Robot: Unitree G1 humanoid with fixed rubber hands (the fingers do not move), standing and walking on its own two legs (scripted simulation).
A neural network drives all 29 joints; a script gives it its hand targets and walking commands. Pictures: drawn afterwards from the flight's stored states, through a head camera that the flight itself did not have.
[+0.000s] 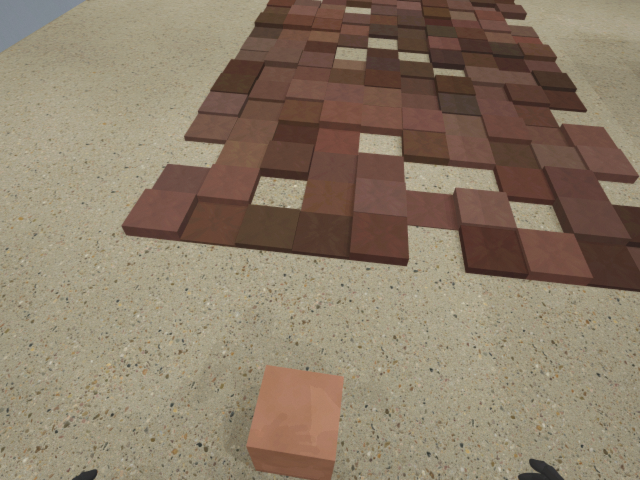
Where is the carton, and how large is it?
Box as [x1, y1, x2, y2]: [246, 365, 343, 479]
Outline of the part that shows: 266,365 246,444 256,470 308,479 330,479 335,458 343,376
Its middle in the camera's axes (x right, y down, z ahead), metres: -0.06 +0.51 +1.06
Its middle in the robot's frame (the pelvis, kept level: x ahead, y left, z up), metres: +0.39 +0.04 -0.66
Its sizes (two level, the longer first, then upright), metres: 0.210 0.200 0.250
